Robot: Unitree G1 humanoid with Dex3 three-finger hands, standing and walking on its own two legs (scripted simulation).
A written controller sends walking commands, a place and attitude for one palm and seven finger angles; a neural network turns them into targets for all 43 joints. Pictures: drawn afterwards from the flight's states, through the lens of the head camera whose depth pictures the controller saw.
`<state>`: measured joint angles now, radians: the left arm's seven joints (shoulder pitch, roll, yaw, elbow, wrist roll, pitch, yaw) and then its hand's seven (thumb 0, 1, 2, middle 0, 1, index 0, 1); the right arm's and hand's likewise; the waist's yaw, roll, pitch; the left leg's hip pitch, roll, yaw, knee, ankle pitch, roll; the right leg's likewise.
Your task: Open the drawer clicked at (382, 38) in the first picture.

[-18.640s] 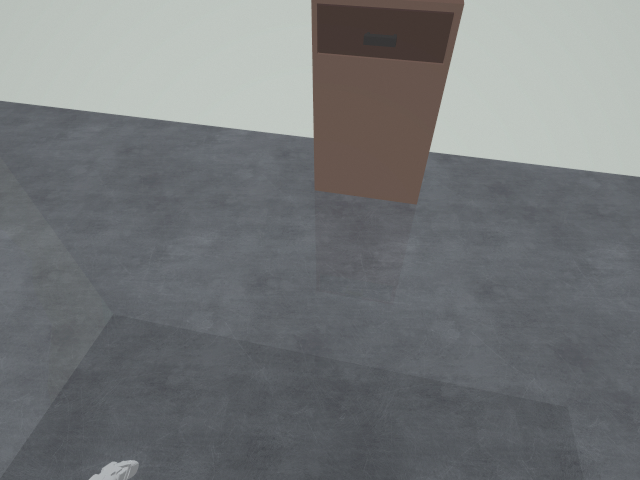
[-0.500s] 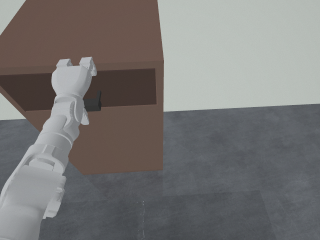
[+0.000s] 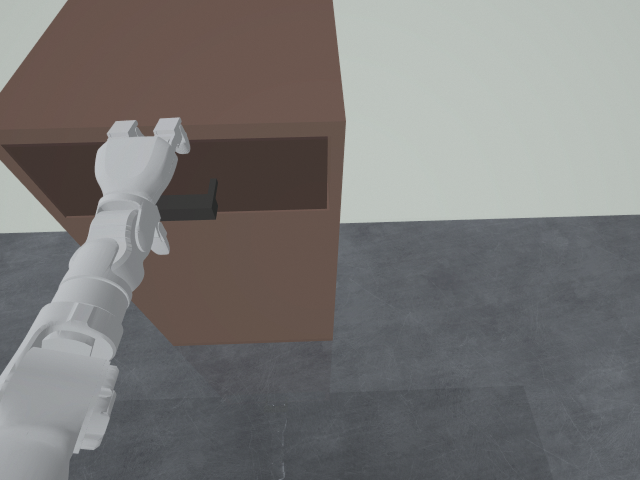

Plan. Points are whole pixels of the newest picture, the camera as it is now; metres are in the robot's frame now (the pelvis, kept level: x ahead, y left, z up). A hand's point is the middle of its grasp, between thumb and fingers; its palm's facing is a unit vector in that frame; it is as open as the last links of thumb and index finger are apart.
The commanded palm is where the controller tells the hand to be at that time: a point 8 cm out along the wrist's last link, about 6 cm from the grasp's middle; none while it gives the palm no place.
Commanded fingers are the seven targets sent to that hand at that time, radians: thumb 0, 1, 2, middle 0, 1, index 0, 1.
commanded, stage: re-aim the fingers above the handle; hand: left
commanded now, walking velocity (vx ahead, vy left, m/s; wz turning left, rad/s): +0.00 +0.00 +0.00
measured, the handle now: (181, 196) +0.52 +0.22 +0.01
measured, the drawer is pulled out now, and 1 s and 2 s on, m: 0.00 0.00 0.00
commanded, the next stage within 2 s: lower the fingers behind the handle in 1.52 s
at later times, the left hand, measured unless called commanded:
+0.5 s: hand (140, 184) +0.47 +0.24 +0.09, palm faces +0.14 +0.03 -0.99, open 13.8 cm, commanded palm +0.42 +0.22 +0.13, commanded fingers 0.00 -0.50 0.30 -0.30 -1.20 -0.30 -1.20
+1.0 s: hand (113, 197) +0.45 +0.27 +0.09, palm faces -0.01 +0.08 -1.00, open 13.9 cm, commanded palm +0.41 +0.21 +0.13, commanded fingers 0.00 -0.50 0.30 -0.30 -1.20 -0.30 -1.20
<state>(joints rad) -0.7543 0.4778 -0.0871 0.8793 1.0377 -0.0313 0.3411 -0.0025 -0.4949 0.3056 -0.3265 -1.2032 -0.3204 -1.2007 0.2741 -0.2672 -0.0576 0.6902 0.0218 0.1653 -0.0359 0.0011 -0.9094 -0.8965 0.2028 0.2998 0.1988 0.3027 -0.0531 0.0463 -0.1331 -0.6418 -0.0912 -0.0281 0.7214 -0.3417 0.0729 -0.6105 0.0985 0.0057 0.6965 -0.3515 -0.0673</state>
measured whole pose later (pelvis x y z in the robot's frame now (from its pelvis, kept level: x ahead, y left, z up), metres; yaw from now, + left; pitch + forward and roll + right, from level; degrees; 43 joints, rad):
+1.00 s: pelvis +0.00 +0.00 +0.01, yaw -2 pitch +13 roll +0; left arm -0.77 0.48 -0.14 0.97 0.99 0.27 0.25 0.00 -0.49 0.31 -0.32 -1.20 -0.31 -1.20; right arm 0.19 -0.23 0.01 0.66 0.05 0.23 -0.04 0.00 -0.91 -0.90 0.20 0.30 0.20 0.30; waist -0.01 0.07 -0.13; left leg -0.55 -0.09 0.01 0.64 -0.31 0.08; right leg -0.54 0.10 0.05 0.64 -0.32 -0.06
